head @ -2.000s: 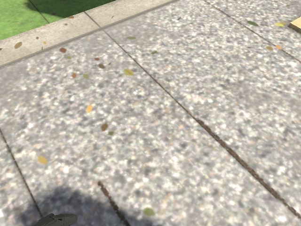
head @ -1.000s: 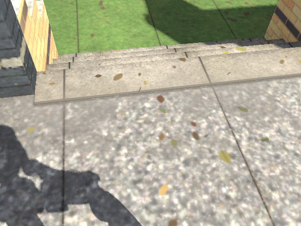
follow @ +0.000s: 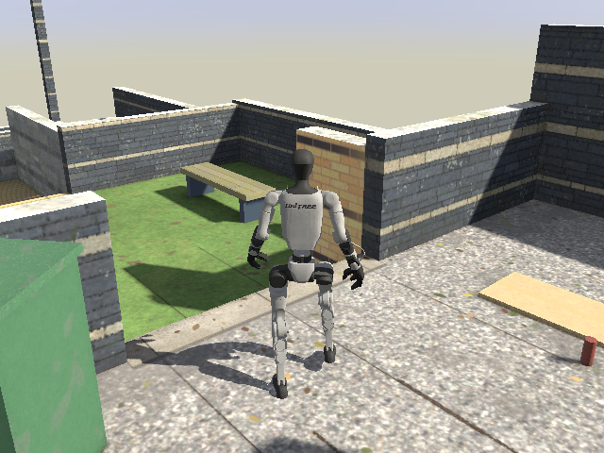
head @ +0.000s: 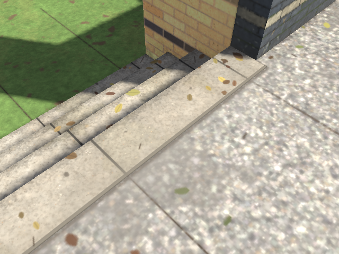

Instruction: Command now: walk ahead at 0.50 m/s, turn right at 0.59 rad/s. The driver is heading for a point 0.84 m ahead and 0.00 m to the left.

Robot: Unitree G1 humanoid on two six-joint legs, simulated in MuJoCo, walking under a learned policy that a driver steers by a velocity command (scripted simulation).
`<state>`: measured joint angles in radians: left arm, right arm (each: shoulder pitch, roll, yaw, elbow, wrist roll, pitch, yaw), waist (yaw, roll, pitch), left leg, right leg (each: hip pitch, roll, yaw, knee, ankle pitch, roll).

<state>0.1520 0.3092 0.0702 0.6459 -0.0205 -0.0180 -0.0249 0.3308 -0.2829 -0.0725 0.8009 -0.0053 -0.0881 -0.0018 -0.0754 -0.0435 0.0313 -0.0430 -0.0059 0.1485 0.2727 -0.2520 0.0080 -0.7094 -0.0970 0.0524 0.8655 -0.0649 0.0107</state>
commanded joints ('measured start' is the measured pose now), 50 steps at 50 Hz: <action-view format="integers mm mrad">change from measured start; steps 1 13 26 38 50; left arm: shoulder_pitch -101 172 128 231 -29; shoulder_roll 14 130 100 25 18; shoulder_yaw -5 37 24 -15 -59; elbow -89 -36 70 49 -28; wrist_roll -2 10 30 39 54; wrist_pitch -18 -38 -86 -75 -47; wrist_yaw -21 -8 23 39 4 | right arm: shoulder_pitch -55 -117 -233 104 55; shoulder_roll -174 -149 -47 -282 -157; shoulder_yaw -40 -2 14 -72 -22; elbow -58 -96 -91 -129 -53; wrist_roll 11 49 28 34 16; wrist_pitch -9 -38 18 23 -8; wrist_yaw -6 10 29 40 43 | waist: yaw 1 148 131 -2 57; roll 104 15 5 258 34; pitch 24 -165 33 -448 -6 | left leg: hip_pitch -13 -728 -642 460 -331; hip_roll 256 131 109 345 93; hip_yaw -64 -204 -197 -984 -355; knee -105 1019 455 103 -29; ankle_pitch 311 -143 406 74 471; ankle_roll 142 7 -21 443 226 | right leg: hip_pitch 46 808 615 38 200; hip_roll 5 -191 -105 185 -10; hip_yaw -43 402 -108 -25 -82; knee -135 -560 -751 546 -74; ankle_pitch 91 -99 136 -517 29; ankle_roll -17 -301 -192 19 56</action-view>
